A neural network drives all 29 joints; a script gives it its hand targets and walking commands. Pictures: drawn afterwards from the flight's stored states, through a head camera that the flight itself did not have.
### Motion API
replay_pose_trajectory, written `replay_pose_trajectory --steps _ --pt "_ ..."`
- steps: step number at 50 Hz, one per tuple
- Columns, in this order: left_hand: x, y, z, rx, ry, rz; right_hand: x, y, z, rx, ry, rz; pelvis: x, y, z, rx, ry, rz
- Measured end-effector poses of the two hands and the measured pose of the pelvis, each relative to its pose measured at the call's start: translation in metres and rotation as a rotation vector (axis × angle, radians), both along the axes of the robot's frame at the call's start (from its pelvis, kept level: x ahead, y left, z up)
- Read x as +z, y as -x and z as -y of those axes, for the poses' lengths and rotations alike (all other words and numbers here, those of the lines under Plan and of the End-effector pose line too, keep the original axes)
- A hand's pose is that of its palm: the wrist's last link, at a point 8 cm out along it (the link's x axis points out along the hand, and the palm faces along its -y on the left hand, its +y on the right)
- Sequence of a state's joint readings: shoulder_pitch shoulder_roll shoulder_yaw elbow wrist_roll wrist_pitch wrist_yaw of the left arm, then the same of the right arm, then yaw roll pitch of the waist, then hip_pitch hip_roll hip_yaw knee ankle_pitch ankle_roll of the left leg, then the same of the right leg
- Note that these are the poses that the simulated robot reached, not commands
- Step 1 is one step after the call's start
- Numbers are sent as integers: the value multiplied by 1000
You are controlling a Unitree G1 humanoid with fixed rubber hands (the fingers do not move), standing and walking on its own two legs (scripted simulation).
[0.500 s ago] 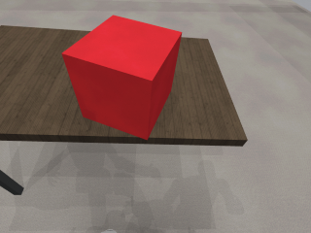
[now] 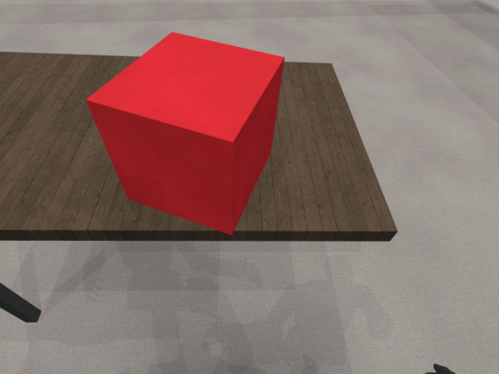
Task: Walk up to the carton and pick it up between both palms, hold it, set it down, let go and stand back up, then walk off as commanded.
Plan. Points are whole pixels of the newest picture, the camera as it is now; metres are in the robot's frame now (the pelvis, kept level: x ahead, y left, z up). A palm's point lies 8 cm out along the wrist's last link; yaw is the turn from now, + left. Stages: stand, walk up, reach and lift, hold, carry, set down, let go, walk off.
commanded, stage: walk up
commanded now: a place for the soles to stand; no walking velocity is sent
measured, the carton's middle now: (201, 132) +0.55 +0.11 +0.07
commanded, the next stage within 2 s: none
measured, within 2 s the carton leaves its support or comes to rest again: neither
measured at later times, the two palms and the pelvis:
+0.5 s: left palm out of the picture +0.09 +0.41 -0.10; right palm (397, 372) +0.16 -0.24 -0.08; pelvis +0.04 +0.08 -0.01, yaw +1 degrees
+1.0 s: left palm out of the picture +0.09 +0.46 -0.09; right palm (378, 365) +0.16 -0.20 -0.06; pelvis +0.08 +0.13 +0.02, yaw +2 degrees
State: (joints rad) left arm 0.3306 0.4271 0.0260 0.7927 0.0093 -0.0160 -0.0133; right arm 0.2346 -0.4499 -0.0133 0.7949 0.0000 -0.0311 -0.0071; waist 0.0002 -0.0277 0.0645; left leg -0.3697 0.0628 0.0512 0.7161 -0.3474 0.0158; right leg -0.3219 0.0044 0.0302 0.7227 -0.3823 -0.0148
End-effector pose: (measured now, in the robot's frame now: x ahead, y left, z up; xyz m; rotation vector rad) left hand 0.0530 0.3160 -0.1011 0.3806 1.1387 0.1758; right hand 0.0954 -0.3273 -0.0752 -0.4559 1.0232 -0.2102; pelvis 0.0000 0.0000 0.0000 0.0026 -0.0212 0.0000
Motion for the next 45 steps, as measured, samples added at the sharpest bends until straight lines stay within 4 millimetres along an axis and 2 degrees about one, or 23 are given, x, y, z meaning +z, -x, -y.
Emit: replay_pose_trajectory --steps 5,11,15,19,23,26,30,33,39,45 --pt "1 -12 -1 -7 2 12 1 -4 -2 8 -4 6 1 -4 -1 -1 0 -6" --pt "4 -16 -1 -9 -6 17 -1 -15 -2 11 -26 -10 2 -10 0 -2 -4 -11" --pt "11 -16 -21 25 -45 40 -4 -28 -18 23 -58 -24 3 -18 -12 4 1 -10" --pt "16 -22 -50 47 -73 53 -9 -47 -45 44 -85 -8 1 -27 -34 11 13 -9" --pt "9 -30 -84 57 -72 57 -10 -63 -77 59 -80 16 -5 -37 -65 15 46 -7" --pt "0 -38 -104 47 -52 45 -6 -60 -96 46 -51 28 -7 -43 -88 8 53 8" --pt "6 -42 -118 47 -23 19 12 -42 -111 17 -16 -28 9 -50 -107 9 72 18" --pt "11 -37 -129 65 -9 -19 26 -38 -120 8 4 -48 20 -55 -118 13 81 17" --pt "8 -24 -143 120 0 -105 36 -51 -131 19 27 -46 26 -64 -130 27 71 14" --pt "6 -21 -146 131 -9 -164 29 -62 -135 20 19 -64 24 -75 -134 34 45 1"
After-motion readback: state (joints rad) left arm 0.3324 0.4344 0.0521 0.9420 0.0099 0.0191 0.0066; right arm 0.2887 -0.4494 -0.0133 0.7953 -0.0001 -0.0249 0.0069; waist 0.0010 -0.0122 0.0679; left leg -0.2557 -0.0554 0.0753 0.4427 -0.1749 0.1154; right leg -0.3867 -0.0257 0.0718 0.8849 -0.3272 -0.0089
